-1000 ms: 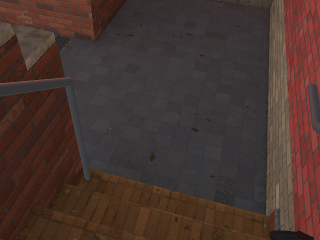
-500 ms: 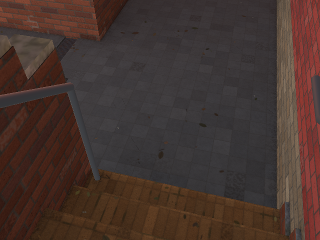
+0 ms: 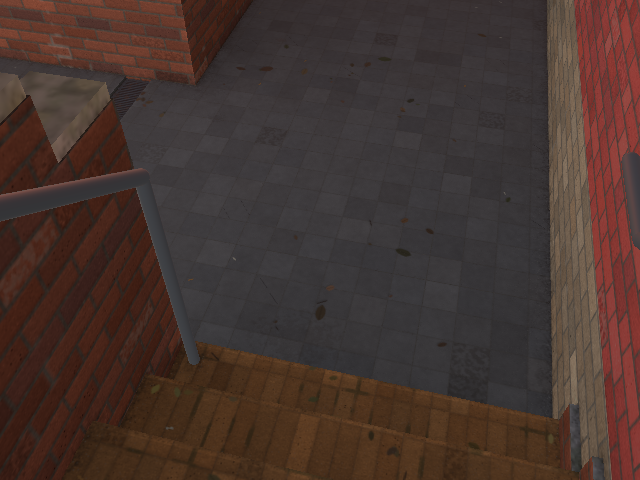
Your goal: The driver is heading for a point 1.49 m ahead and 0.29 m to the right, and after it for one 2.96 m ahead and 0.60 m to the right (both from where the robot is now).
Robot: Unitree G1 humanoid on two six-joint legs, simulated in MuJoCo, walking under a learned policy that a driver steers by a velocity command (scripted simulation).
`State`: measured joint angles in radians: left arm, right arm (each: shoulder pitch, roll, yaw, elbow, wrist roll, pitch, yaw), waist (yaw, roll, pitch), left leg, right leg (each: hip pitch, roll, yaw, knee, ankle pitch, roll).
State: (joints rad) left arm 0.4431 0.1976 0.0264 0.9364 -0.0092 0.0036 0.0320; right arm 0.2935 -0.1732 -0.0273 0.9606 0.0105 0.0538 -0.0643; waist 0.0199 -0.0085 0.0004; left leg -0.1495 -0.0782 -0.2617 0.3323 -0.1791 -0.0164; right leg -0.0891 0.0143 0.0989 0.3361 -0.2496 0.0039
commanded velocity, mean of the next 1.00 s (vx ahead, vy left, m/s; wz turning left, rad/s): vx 0.15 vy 0.00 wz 0.00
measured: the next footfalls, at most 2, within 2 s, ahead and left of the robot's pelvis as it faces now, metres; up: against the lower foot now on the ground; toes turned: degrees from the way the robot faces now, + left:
right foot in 1.04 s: +0.25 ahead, -0.08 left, -0.18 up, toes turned +0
left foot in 1.42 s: +0.32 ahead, +0.17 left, -0.18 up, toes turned -4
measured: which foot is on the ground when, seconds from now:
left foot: down 0.00-1.00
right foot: down 0.00-0.66, up 0.68-1.00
